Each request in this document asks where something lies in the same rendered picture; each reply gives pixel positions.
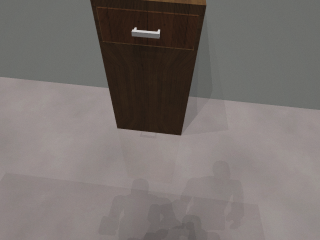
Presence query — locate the drawer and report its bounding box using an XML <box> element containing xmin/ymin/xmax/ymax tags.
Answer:
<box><xmin>97</xmin><ymin>6</ymin><xmax>199</xmax><ymax>49</ymax></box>

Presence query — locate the cabinet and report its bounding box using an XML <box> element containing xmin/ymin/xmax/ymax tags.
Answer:
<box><xmin>90</xmin><ymin>0</ymin><xmax>207</xmax><ymax>136</ymax></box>

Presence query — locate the handle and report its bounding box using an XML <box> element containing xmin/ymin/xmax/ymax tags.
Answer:
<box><xmin>131</xmin><ymin>27</ymin><xmax>160</xmax><ymax>39</ymax></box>

